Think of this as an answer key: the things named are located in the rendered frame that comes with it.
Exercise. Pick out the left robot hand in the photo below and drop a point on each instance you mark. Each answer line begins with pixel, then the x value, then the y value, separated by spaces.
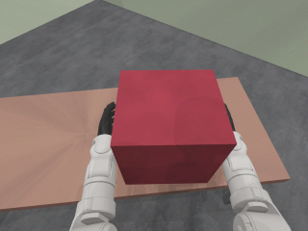
pixel 106 122

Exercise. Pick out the table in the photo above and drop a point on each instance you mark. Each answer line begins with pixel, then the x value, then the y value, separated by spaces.
pixel 45 142

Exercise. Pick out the right robot upper arm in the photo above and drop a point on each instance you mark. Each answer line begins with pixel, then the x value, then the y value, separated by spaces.
pixel 255 221

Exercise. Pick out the carton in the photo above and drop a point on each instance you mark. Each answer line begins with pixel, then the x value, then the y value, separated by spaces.
pixel 170 126

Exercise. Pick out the left robot upper arm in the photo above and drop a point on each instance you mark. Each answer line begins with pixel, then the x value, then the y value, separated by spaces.
pixel 101 226

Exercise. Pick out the right robot hand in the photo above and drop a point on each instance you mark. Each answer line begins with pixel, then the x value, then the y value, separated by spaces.
pixel 230 118

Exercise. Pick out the robot right forearm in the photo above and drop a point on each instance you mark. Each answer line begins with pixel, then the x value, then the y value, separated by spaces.
pixel 247 194

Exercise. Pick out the robot left forearm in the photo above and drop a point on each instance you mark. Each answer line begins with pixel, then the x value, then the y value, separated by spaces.
pixel 97 203

